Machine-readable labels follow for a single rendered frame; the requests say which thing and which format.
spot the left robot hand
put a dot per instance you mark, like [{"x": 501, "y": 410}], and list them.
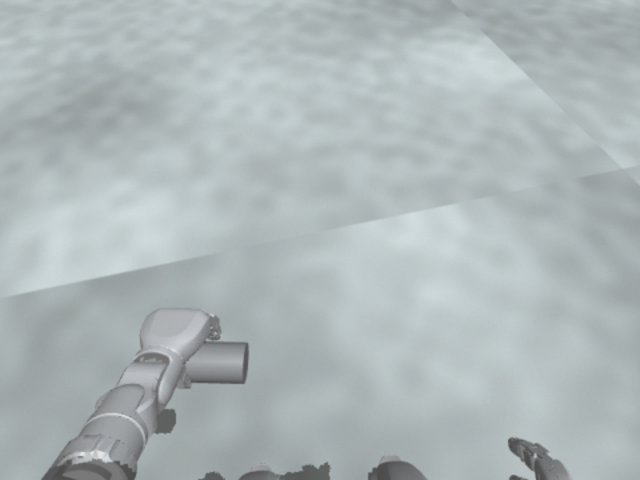
[{"x": 181, "y": 330}]

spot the right robot hand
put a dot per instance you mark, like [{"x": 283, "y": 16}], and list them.
[{"x": 538, "y": 459}]

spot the can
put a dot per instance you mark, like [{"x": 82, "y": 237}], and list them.
[{"x": 219, "y": 362}]

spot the left robot arm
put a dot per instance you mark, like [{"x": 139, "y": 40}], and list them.
[{"x": 112, "y": 440}]

